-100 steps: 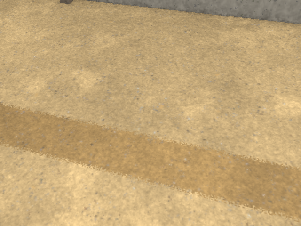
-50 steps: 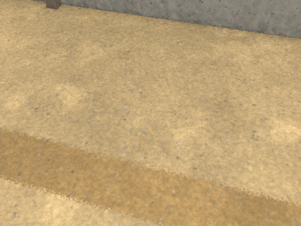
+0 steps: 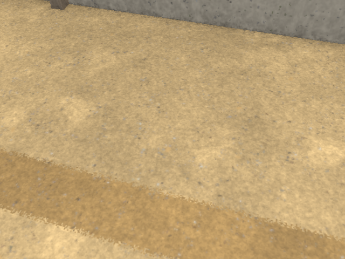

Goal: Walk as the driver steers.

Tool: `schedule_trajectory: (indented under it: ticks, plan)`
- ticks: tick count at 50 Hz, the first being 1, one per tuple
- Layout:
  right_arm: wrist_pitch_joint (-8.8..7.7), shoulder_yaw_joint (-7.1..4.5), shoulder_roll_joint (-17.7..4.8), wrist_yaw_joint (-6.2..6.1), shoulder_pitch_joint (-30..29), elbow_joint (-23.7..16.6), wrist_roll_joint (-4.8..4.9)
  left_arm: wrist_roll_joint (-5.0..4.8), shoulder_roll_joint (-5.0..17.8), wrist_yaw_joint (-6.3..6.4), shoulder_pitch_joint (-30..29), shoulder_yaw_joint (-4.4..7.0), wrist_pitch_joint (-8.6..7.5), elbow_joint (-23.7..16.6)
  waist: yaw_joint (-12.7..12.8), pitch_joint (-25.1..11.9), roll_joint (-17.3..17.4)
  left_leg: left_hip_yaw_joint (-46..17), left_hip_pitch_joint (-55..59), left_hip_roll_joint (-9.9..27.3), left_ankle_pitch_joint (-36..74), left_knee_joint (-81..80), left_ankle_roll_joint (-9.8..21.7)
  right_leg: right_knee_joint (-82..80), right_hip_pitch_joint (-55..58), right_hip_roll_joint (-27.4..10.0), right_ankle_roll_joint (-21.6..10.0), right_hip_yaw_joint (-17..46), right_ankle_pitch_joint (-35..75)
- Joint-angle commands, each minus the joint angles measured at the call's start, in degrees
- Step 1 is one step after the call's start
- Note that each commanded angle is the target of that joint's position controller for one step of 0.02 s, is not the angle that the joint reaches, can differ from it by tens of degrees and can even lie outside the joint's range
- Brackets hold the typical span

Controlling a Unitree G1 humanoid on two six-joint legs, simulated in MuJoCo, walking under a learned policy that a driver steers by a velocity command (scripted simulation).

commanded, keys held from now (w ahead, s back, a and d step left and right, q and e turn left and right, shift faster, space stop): no key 0.30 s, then w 0.52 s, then w+e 0.02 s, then e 0.16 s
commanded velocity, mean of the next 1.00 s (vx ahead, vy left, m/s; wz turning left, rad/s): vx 0.21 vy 0.00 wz -0.03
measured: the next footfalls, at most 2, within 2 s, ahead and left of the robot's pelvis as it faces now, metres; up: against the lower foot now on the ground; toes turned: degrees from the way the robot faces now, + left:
left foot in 0.70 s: +0.21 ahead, +0.15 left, +0.00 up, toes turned +5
right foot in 1.16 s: +0.44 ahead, +0.00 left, +0.00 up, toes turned -12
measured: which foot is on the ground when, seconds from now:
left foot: down 0.00-0.38, up 0.40-0.68, down 0.70-1.00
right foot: down 0.00-0.70, up 0.72-1.00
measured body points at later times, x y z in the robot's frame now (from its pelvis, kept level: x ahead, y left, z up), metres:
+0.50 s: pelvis +0.03 +0.01 +0.00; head +0.02 +0.01 +0.45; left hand -0.08 +0.21 -0.16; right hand +0.01 -0.21 -0.16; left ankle +0.01 +0.11 -0.71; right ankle -0.07 -0.07 -0.74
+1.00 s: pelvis +0.23 +0.08 +0.00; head +0.26 +0.09 +0.45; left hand +0.32 +0.31 -0.15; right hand +0.17 -0.13 -0.14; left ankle +0.17 +0.14 -0.74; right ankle +0.32 -0.05 -0.68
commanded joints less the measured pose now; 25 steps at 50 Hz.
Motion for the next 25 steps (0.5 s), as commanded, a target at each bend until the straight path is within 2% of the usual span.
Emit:
schedule_trajectory:
  ticks: [1, 15, 16, 17, 18, 19, 20, 21, 23, 25]
  plan:
    - [-0.1, -0.36, -3.32, -0.09, 4.74, 0.05, 0.01, -0.01, 3.76, 0.09, 6.07, 0.49, -0.13, 0.12, -0.02, 4.25, -0.72, -4.63, 1.55, 4.89, 9.28, -1.8, 1.83, -4.18, -6.13, -8.97, 0.38, 6.6, 17.44]
    - [-0.13, -0.23, -3.03, -0.06, 5.56, 0.09, 0.04, -0.05, 3.58, 0.04, 6.86, 0.46, -0.24, 0.02, 0.03, 4.47, -0.67, -4.45, 1.22, 4.99, 8.98, -1.62, 1.62, -4.27, -6.12, -8.95, 0.39, 6.6, 17.77]
    - [-0.09, -0.12, -2.7, -0.03, 5.76, 0.19, -0.03, 0.02, 3.36, 0.03, 7.36, 0.39, -0.24, 0.12, 0.26, 3.45, -0.72, -4.19, 1.51, 4.56, 6.21, -1.79, 1.68, -5.27, -5.68, -8.62, 0.12, 6.75, 12.81]
    - [-0.02, -0.2, -2.85, 0.03, 5.22, -0.02, -0.19, 0.1, 3.91, 0.0, 7.66, 0.63, -0.14, 0.12, 0.64, 4.06, -1.12, -3.47, 0.55, 3.59, 2.44, -0.87, 1.81, -6.46, -6.0, -8.23, -0.52, 7.43, 5.26]
    - [0.03, -0.44, -3.26, 0.17, 4.31, -0.67, -0.43, 0.07, 5.56, -0.04, 8.39, 1.33, 0.12, 0.13, 1.28, 5.12, -2.75, -1.58, -1.95, 1.65, -3.42, 2.3, 2.08, -7.98, -6.24, -8.5, -1.93, 9.34, -4.94]
    - [0.08, -0.71, -3.52, 0.48, 2.75, -1.73, -0.83, 0.01, 7.36, -0.13, 9.55, 2.14, 0.46, 0.19, 2.24, 6.99, -5.38, 1.02, -6.8, -0.56, -9.81, 7.02, 2.3, -10.0, -6.03, -10.35, -4.17, 13.04, -16.26]
    - [0.06, -0.89, -3.7, 0.92, 0.71, -3.12, -1.47, 0.08, 8.43, -0.3, 10.99, 2.75, 0.74, 0.28, 3.24, 10.32, -6.84, 3.13, -12.99, -1.52, -13.42, 11.13, 2.63, -12.68, -6.06, -13.95, -6.65, 17.5, -24.73]
    - [-0.18, -0.88, -3.25, 1.37, -1.64, -4.77, -2.03, 0.18, 8.6, -0.49, 12.42, 3.11, 0.77, 0.49, 4.34, 13.38, -7.52, 3.88, -17.67, -0.59, -14.39, 15.08, 3.07, -14.77, -6.42, -17.5, -8.91, 21.49, -28.3]
    - [-1.18, -1.35, -3.81, 2.1, -5.52, -7.87, -2.06, 1.1, 8.14, -0.65, 14.68, 3.38, 0.03, 1.04, 5.01, 15.72, -6.13, 1.6, -27.08, 2.32, -15.45, 23.94, 3.79, -16.41, -2.83, -21.41, -12.02, 25.33, -23.02]
    - [-2.53, -1.94, -4.45, 2.76, -6.27, -9.52, -1.77, 1.23, 8.58, -0.78, 14.26, 3.66, -1.12, 0.72, 3.87, 13.73, -3.55, 0.36, -31.63, 3.58, -13.16, 26.23, 4.07, -15.48, 2.85, -21.3, -12.25, 23.09, -13.35]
